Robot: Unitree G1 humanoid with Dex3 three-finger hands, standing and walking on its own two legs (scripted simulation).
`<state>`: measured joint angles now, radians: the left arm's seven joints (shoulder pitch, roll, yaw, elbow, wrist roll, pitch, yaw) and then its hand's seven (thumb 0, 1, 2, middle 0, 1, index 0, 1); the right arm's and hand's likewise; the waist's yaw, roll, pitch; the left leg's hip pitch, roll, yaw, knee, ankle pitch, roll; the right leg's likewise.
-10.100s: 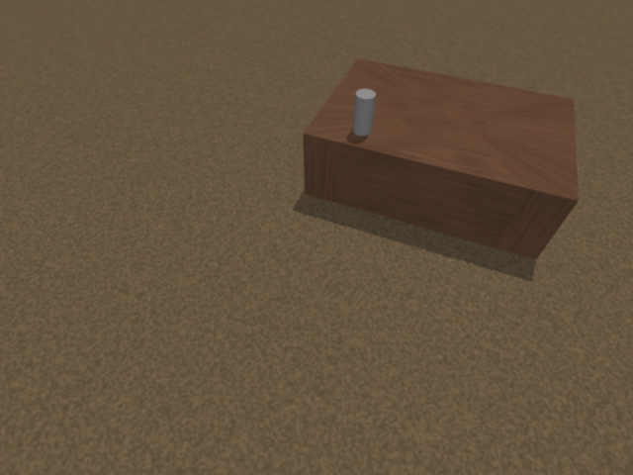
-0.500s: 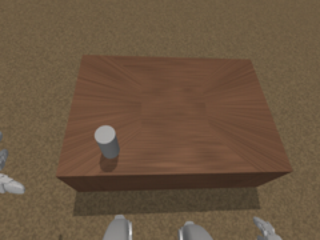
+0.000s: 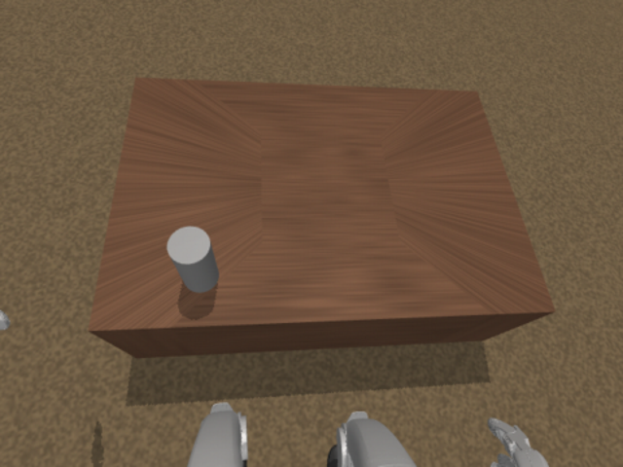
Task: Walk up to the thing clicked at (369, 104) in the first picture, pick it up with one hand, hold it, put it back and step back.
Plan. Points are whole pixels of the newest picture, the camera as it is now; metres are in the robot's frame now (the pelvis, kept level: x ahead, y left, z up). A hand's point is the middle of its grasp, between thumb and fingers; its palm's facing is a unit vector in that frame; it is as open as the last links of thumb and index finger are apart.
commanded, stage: go down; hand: left
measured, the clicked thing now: (195, 261) +0.48 +0.18 -0.29
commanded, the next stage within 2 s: approach in 1.32 s
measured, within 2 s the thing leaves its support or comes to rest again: neither
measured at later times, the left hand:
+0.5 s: hand out of the picture +0.38 +0.38 +0.00, palm faces +0.18 -0.98 -0.09, open 17.4 cm
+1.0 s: hand out of the picture +0.40 +0.38 +0.01, palm faces +0.18 -0.98 -0.08, open 17.2 cm
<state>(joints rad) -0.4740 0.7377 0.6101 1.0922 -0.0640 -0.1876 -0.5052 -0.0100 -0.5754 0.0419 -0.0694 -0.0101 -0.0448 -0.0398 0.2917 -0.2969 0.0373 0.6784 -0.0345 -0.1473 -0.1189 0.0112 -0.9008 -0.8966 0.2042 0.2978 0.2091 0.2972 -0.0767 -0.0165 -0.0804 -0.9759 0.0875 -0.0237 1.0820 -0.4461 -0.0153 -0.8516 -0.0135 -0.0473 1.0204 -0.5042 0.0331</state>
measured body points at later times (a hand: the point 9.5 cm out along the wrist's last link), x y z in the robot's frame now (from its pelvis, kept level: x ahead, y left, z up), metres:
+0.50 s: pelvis -0.01 +0.01 -0.01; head +0.13 +0.05 +0.41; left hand +0.37 +0.43 +0.01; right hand +0.07 -0.27 -0.11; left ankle +0.03 +0.12 -0.66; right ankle -0.01 -0.15 -0.66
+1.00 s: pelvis -0.01 +0.00 -0.02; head +0.15 +0.05 +0.40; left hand +0.39 +0.43 +0.01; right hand +0.07 -0.27 -0.11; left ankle +0.03 +0.12 -0.66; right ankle -0.01 -0.15 -0.66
